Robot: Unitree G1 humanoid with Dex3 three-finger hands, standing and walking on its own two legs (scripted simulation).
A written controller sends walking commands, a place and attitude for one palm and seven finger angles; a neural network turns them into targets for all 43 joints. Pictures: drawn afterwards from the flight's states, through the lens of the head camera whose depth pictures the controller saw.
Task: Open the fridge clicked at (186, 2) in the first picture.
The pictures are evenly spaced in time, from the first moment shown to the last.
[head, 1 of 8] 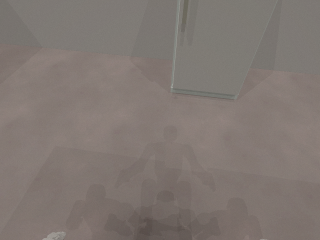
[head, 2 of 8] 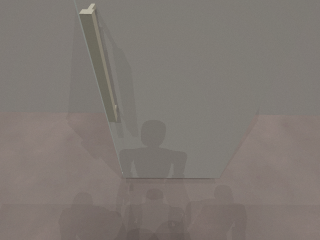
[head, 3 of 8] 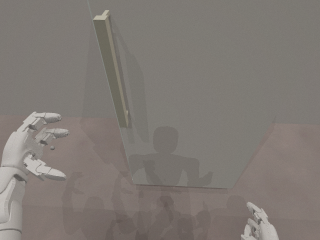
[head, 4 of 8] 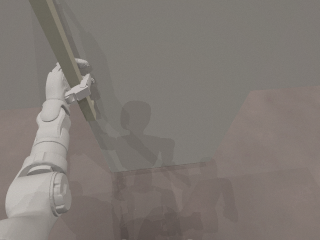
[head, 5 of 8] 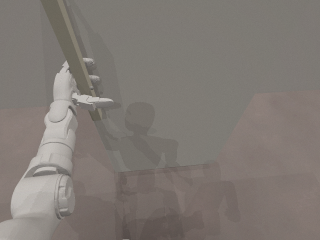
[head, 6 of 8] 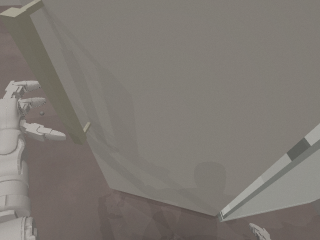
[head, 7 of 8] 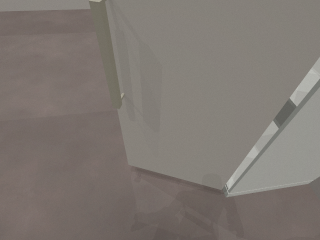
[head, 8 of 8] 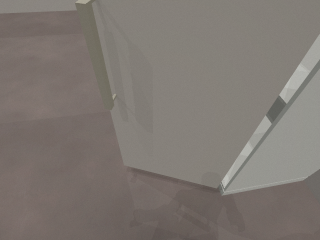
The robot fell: no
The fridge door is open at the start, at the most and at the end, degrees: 0 69 65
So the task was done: yes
